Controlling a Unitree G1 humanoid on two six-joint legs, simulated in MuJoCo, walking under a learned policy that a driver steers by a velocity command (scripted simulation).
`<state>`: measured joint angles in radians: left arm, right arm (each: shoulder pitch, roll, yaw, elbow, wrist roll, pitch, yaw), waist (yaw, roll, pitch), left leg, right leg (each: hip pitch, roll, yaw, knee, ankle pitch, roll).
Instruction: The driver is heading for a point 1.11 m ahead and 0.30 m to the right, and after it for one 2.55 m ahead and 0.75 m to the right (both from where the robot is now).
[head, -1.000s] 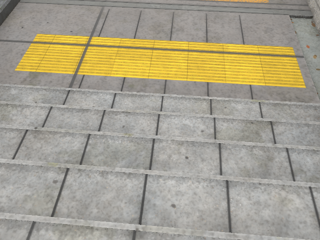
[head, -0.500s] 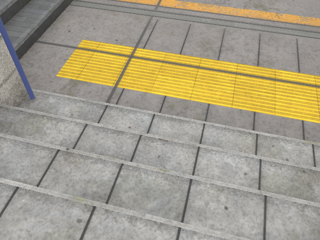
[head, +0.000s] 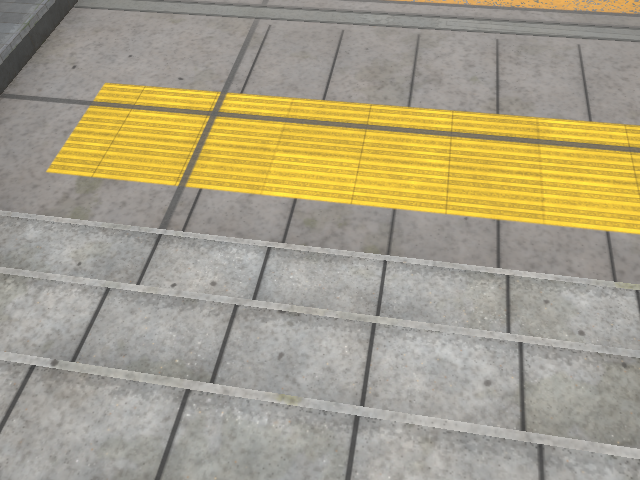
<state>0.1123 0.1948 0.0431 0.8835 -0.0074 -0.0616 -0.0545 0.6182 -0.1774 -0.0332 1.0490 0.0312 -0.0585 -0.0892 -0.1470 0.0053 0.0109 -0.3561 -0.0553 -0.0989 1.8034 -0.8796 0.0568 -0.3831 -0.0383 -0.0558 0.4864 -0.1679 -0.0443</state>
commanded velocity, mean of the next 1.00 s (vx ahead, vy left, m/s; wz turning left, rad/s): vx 0.50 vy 0.00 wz -0.21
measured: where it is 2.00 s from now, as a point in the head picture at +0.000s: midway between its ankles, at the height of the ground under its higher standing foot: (342, 357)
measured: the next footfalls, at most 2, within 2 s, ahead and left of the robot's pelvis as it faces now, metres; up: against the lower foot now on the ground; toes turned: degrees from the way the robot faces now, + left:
left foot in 0.42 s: +0.28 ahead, +0.11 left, +0.00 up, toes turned +4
right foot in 0.96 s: +0.57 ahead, -0.11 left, -0.17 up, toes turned -18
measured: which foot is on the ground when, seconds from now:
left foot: up 0.00-0.40, down 0.42-0.96, up 0.98-1.00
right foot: down 0.00-0.42, up 0.44-0.94, down 0.96-1.00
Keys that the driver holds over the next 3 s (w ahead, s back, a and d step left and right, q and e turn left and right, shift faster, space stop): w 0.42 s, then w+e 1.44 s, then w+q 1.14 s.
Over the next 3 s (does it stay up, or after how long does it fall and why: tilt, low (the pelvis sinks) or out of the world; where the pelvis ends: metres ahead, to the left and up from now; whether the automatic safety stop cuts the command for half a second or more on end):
stays up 1.45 -0.62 -0.67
